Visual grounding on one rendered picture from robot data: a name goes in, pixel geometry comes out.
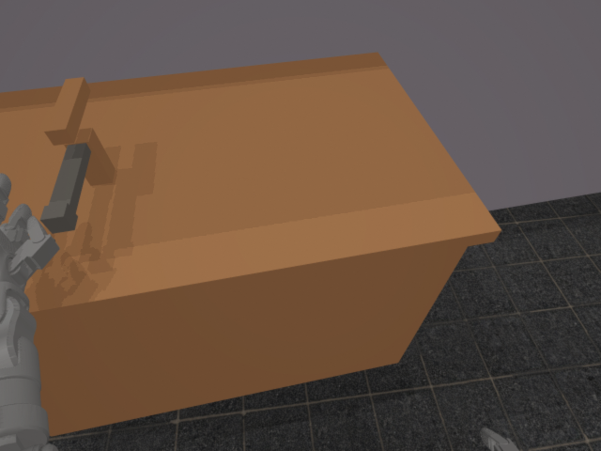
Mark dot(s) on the tap lever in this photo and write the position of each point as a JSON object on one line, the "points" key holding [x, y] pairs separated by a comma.
{"points": [[60, 215]]}

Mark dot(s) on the robot left forearm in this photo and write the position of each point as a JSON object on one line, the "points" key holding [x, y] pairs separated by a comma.
{"points": [[23, 422]]}

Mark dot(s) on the robot right hand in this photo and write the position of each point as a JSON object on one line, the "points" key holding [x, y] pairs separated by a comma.
{"points": [[495, 442]]}

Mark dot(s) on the counter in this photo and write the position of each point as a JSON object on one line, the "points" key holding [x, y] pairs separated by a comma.
{"points": [[239, 230]]}

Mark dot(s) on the robot left hand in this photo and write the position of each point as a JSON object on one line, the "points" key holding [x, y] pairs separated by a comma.
{"points": [[20, 257]]}

